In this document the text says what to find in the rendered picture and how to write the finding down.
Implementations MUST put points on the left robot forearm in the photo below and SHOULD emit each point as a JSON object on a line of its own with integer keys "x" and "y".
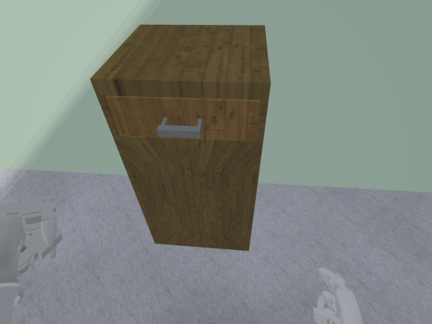
{"x": 10, "y": 297}

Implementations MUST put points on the left robot hand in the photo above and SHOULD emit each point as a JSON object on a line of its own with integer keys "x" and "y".
{"x": 36, "y": 217}

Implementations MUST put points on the right robot hand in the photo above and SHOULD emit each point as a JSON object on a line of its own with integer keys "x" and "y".
{"x": 345, "y": 308}

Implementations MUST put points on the cabinet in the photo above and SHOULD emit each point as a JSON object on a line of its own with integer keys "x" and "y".
{"x": 192, "y": 191}

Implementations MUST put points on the handle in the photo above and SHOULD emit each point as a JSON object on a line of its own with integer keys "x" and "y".
{"x": 164, "y": 130}

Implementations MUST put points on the drawer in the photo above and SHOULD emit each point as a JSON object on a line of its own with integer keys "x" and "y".
{"x": 227, "y": 119}

